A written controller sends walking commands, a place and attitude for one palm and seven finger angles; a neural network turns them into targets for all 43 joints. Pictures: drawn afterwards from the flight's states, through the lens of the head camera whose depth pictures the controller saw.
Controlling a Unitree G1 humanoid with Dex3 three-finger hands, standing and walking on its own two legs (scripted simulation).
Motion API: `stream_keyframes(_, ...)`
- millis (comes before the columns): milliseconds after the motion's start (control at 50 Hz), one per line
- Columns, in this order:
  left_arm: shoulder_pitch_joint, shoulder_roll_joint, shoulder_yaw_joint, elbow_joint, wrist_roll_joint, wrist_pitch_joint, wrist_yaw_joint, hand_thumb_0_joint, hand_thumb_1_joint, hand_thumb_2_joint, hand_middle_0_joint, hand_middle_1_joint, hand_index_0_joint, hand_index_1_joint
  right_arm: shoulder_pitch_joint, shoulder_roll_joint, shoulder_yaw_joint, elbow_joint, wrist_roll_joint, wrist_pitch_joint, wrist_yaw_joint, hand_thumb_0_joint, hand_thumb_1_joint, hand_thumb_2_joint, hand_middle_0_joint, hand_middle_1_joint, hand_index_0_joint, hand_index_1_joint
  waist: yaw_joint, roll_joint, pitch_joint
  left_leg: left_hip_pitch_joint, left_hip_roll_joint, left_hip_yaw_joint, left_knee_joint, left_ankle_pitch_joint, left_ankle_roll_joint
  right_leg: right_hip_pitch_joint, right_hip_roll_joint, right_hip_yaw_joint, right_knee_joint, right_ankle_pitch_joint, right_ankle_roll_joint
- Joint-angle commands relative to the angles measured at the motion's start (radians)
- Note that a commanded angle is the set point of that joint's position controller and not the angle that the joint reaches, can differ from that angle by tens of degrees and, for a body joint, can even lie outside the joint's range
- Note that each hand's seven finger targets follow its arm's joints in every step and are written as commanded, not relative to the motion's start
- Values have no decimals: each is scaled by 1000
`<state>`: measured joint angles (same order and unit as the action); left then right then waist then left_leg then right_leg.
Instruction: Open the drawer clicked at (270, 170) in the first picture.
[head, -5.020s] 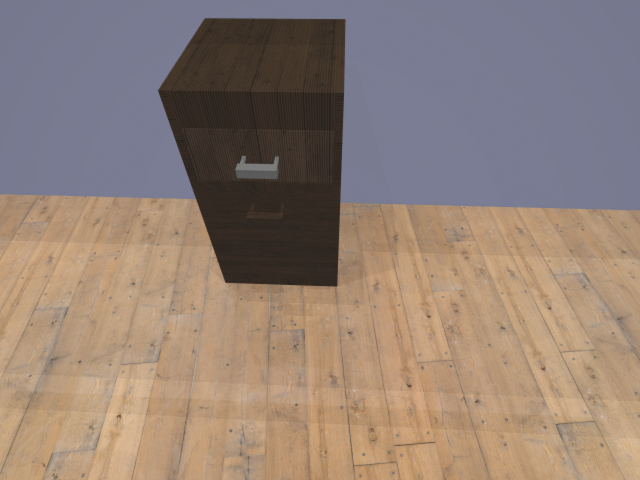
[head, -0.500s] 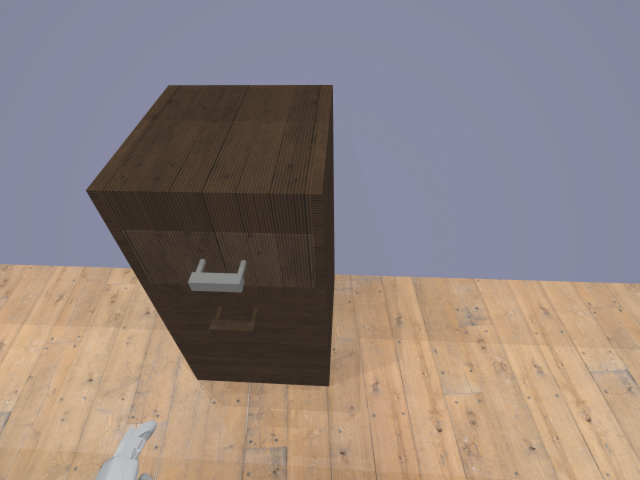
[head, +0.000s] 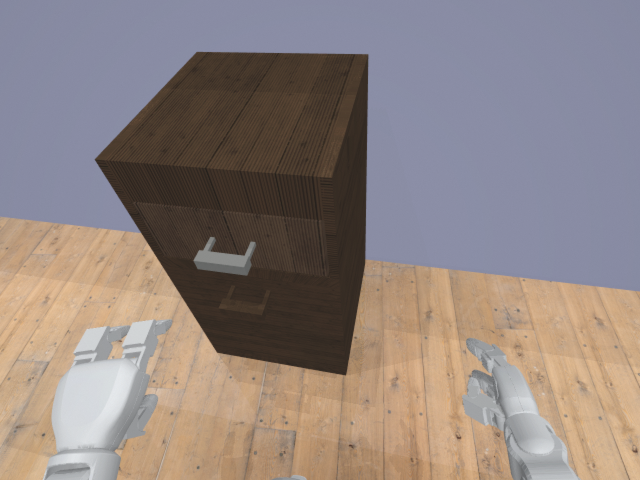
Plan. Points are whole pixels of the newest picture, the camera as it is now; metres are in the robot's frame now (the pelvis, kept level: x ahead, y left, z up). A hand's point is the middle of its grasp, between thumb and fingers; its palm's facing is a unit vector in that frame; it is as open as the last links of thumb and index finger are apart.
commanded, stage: raise the hand with hooked fingers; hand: left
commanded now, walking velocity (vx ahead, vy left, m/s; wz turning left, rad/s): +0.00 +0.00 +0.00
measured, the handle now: (227, 253) +0.52 +0.29 -0.11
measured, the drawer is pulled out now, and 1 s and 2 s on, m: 0.00 0.00 0.00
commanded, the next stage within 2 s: move the hooked fingers above the handle in 1.22 s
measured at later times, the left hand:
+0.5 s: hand (199, 287) +0.32 +0.21 +0.07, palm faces +0.07 -0.14 -0.99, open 13.0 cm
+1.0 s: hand (159, 255) +0.34 +0.27 +0.10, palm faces -0.11 -0.11 -0.99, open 13.9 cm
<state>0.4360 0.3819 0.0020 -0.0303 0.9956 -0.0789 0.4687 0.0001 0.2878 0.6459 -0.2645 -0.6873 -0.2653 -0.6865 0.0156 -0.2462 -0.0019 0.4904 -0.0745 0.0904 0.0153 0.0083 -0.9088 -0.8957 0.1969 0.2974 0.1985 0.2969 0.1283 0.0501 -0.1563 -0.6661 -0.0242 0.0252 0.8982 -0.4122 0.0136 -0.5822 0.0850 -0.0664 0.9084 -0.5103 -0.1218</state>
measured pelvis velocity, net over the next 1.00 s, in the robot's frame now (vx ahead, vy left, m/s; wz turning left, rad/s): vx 0.01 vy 0.08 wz -0.13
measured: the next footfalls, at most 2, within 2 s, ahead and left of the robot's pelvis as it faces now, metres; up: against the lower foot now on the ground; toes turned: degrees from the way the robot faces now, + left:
none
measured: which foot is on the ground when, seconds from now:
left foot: down 0.00-1.00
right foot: down 0.00-1.00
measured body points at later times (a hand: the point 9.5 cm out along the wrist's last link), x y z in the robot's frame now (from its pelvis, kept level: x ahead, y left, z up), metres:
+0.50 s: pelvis +0.03 +0.01 +0.03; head +0.05 -0.03 +0.47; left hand +0.31 +0.22 +0.12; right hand +0.16 -0.28 -0.09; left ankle +0.03 +0.14 -0.69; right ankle -0.03 -0.04 -0.69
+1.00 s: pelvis +0.01 +0.08 +0.05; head +0.01 +0.06 +0.50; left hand +0.34 +0.28 +0.15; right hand +0.18 -0.15 -0.05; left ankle +0.02 +0.14 -0.69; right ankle -0.03 -0.04 -0.69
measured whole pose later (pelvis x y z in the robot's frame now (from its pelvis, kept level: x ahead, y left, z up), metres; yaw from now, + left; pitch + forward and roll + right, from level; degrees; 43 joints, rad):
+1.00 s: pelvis +0.01 +0.08 +0.05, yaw -7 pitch +3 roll -1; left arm -0.09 0.46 -0.10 0.16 0.93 0.07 -0.01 -0.01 -0.49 0.31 -0.31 -1.20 -0.31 -1.20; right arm 0.15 -0.21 0.02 0.54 0.02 0.16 0.00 0.01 -0.91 -0.90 0.20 0.30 0.20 0.30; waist 0.04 0.06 -0.05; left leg -0.31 -0.11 -0.06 0.53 -0.25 0.09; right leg -0.24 0.06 0.10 0.51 -0.31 -0.01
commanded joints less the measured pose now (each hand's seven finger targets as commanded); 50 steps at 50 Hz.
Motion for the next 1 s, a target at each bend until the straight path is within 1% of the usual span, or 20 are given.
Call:
stream_keyframes(0, -101, 103, 11, -100, -27, 15, -69, 0, 83, 550, -258, -825, -258, -825, -15, -94, -31, -102, 26, -33, -3, 0, -900, -900, 200, 300, 200, 300, -105, -264, -118, 65, -41, -63, -83, 227, 40, 205, -118, 381, -261, 714, 127)
stream_keyframes(40, -28, 188, 83, -98, -40, 44, -106, 0, 37, 530, -262, -855, -262, -855, -10, -91, -18, -107, 43, -31, -4, 0, -900, -900, 200, 300, 200, 300, -58, -249, -205, 68, -51, -49, -121, 261, 28, 360, -137, 388, -229, 901, 146)
stream_keyframes(60, -9, 248, 132, -103, -33, 46, -109, 0, 13, 520, -263, -870, -263, -870, -26, -92, -7, -108, 48, -33, -5, 0, -900, -900, 200, 300, 200, 300, -37, -183, -217, 82, -55, -50, -128, 276, 24, 391, -136, 407, -213, 951, 139)
stream_keyframes(80, -11, 247, 128, -141, -34, 42, -111, 0, -10, 510, -265, -885, -265, -885, -26, -82, -3, -107, 44, -31, -4, 0, -900, -900, 200, 300, 200, 300, -34, -136, -245, 93, -56, -52, -146, 293, 23, 440, -145, 392, -204, 1003, 138)
stream_keyframes(120, -23, 263, 142, -209, -14, 21, -105, 0, -57, 490, -268, -915, -268, -915, -53, -70, 0, -106, 39, -34, -4, 0, -900, -900, 200, 300, 200, 300, -19, -13, -218, 133, -58, -50, -164, 318, 23, 409, -132, 380, -217, 963, 123)
stream_keyframes(160, -90, 300, 186, -281, 10, 2, -77, 0, -103, 470, -272, -945, -272, -945, -66, -76, -1, -103, 27, -34, -3, 0, -900, -900, 200, 300, 200, 300, -17, 39, -209, 154, -56, -53, -162, 329, 27, 364, -117, 367, -237, 880, 105)
stream_keyframes(180, -89, 249, 159, -286, -5, -2, -65, 0, -127, 460, -273, -960, -273, -960, -60, -64, -10, -101, 26, -34, -8, 0, -900, -900, 200, 300, 200, 300, -41, 15, -159, 146, -54, -65, -160, 306, 30, 347, -120, 370, -257, 865, 106)
stream_keyframes(240, -163, 258, 217, -263, -35, -37, -29, 0, -197, 430, -278, -1005, -278, -1005, -39, -73, -36, -74, 27, -49, -10, 0, -900, -900, 200, 300, 200, 300, -69, -83, -196, 127, -58, -88, -149, 271, 35, 349, -125, 376, -258, 864, 119)
stream_keyframes(280, -158, 205, 200, -181, -64, -29, -12, 0, -243, 410, -282, -1035, -282, -1035, -17, -76, -53, -60, 41, -61, -12, 0, -900, -900, 200, 300, 200, 300, -87, -169, -163, 84, -63, -97, -156, 237, 35, 354, -125, 365, -252, 886, 128)
stream_keyframes(380, -166, 131, 90, -115, -96, 98, -73, 0, -360, 360, -290, -1110, -290, -1110, -20, -103, -84, -57, 80, -60, 5, 0, -900, -900, 200, 300, 200, 300, -74, -177, -217, 146, -69, -60, -205, 292, 39, 412, -123, 313, -260, 945, 140)
stream_keyframes(440, -255, 189, 56, -159, -79, 180, -149, 0, -430, 330, -295, -1155, -295, -1155, -35, -112, -75, -63, 92, -43, -2, 0, -900, -900, 200, 300, 200, 300, -80, -176, -214, 205, -66, -45, -241, 340, 42, 451, -128, 299, -283, 996, 155)
stream_keyframes(480, -339, 223, 57, -210, -62, 197, -179, 0, -477, 310, -298, -1185, -298, -1185, -51, -109, -69, -70, 88, -29, -17, 0, -900, -900, 200, 300, 200, 300, -81, -124, -194, 241, -64, -38, -262, 363, 46, 465, -128, 301, -297, 1002, 147)
stream_keyframes(560, -545, 318, 107, -240, -14, 170, -185, 0, -500, 300, -300, -1200, -300, -1200, -55, -96, -53, -55, 78, -16, -32, 0, -900, -900, 200, 300, 200, 300, -76, -22, -187, 357, -52, -36, -303, 426, 49, 407, -91, 246, -342, 810, 106)
stream_keyframes(620, -602, 278, 89, -155, -12, 173, -179, 0, -500, 300, -300, -1200, -300, -1200, -41, -80, -52, -46, 85, -9, -34, 0, -900, -900, 200, 300, 200, 300, -81, 34, -154, 413, -42, -38, -317, 472, 46, 370, -65, 204, -358, 713, 81)
stream_keyframes(680, -692, 248, 47, -64, -36, 216, -215, 0, -500, 300, -300, -1200, -300, -1200, -34, -81, -48, -49, 105, 4, -33, 0, -900, -900, 200, 300, 200, 300, -93, 14, -121, 436, -29, -53, -353, 458, 39, 345, -49, 163, -387, 595, 75)
stream_keyframes(740, -766, 236, -2, 31, -54, 269, -292, 0, -500, 300, -300, -1200, -300, -1200, -39, -92, -34, -52, 116, 20, -37, 0, -900, -900, 200, 300, 200, 300, -104, -70, -81, 449, -16, -59, -397, 420, 36, 336, -49, 132, -430, 510, 82)
stream_keyframes(780, -807, 218, -41, 46, -70, 280, -351, 0, -500, 300, -300, -1200, -300, -1200, -27, -98, -33, -70, 119, 30, -42, 0, -900, -900, 200, 300, 200, 300, -113, -63, -77, 473, -10, -61, -408, 425, 39, 342, -52, 121, -440, 491, 81)
stream_keyframes(840, -802, 214, -60, 77, -62, 252, -430, 0, -500, 300, -300, -1200, -300, -1200, -10, -96, -22, -84, 114, 35, -36, 0, -900, -900, 200, 300, 200, 300, -109, -88, -58, 490, -2, -73, -428, 406, 38, 318, -52, 98, -460, 424, 80)
stream_keyframes(880, -757, 216, -44, 49, -71, 195, -456, 0, -500, 300, -300, -1200, -300, -1200, 9, -95, -22, -90, 108, 31, -28, 0, -900, -900, 200, 300, 200, 300, -97, -43, -69, 516, 5, -85, -432, 431, 37, 324, -50, 92, -461, 406, 69)
stream_keyframes(980, -820, 323, 73, -162, -52, 40, -403, 0, -500, 300, -300, -1200, -300, -1200, 17, -90, -31, -100, 84, 16, -20, 0, -900, -900, 200, 300, 200, 300, -65, 80, -140, 587, 25, -145, -437, 524, 15, 305, -40, 83, -449, 361, 55)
